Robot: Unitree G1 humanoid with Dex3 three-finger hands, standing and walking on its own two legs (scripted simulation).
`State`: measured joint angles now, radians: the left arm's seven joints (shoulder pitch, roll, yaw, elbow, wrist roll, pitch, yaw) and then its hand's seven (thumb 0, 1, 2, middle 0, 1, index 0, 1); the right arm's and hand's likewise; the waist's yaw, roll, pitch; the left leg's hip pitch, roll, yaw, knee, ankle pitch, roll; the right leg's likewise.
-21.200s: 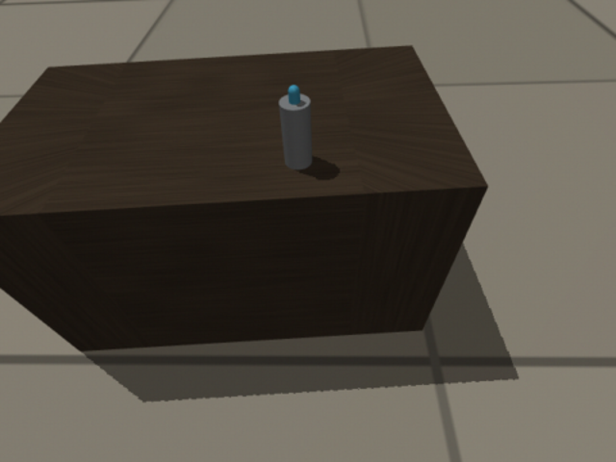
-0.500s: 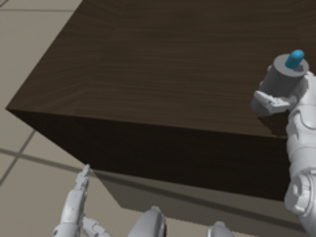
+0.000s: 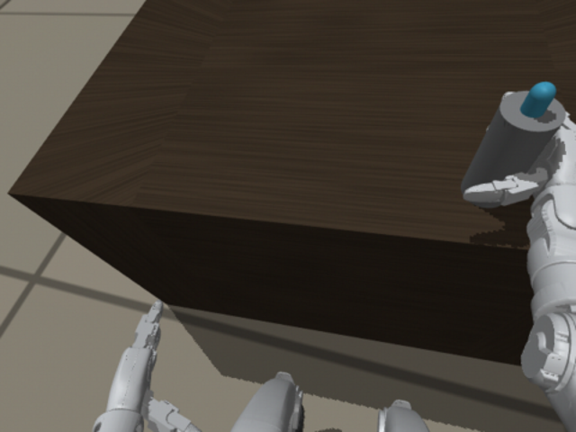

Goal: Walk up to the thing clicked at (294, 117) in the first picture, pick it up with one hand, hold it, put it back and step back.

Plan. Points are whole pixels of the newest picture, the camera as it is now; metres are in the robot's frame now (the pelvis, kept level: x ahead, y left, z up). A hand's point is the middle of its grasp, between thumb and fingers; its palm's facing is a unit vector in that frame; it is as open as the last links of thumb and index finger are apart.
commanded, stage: withdraw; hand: right
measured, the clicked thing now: (510, 146) +0.49 -0.18 +0.09
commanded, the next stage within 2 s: rise in 0.42 s
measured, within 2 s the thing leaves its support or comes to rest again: neither
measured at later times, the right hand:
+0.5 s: hand out of the picture +0.50 -0.24 +0.17, palm faces +0.16 +0.99 -0.01, open 17.6 cm
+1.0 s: hand out of the picture +0.42 -0.37 +0.16, palm faces +0.47 +0.82 -0.34, open 17.6 cm
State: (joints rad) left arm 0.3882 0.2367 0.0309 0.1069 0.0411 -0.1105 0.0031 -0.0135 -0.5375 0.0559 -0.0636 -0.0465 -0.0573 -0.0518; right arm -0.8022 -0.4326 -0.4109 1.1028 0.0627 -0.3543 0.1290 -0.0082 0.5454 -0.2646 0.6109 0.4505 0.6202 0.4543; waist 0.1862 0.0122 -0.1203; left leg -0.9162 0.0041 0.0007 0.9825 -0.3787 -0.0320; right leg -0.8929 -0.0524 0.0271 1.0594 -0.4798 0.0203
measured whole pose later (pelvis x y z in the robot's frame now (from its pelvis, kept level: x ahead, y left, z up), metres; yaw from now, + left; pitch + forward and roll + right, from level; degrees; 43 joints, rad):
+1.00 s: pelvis +0.04 +0.00 +0.05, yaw -1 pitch +9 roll +1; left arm 0.37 0.27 0.03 0.33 -0.04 -0.06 0.01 -0.01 -0.52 0.06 -0.06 -0.05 -0.06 -0.05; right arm -0.52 -0.63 -0.40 0.85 -0.01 -0.04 0.00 -0.01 0.58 -0.04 0.06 0.06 0.06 0.06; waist 0.02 -0.01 -0.10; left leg -0.49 0.01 0.00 0.64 -0.31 -0.03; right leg -0.46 -0.04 0.01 0.70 -0.39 0.02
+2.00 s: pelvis +0.02 +0.02 +0.06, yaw -3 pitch -2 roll +0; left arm 0.34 0.22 0.14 0.45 -0.02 -0.13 0.06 -0.01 -0.51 0.09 -0.07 -0.07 -0.07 -0.07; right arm 0.45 -0.32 -0.34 -0.11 0.06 -0.23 -0.03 -0.01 0.54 -0.06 0.06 0.06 0.06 0.06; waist -0.04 -0.03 0.01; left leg -0.29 0.04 0.03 0.59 -0.27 -0.01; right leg -0.24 -0.02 0.04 0.57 -0.30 0.04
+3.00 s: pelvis +0.03 +0.00 +0.07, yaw -2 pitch +0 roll +0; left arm 0.20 0.24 -0.01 0.74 0.03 -0.04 0.01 0.01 0.89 0.90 -0.21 -0.29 -0.20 -0.30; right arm 0.21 -0.23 0.02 0.64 -0.03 -0.08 -0.04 -0.01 0.55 -0.05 0.06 0.05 0.06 0.05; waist 0.00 0.00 0.02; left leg -0.28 0.04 0.01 0.55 -0.27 -0.03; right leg -0.24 -0.02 0.02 0.56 -0.32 0.02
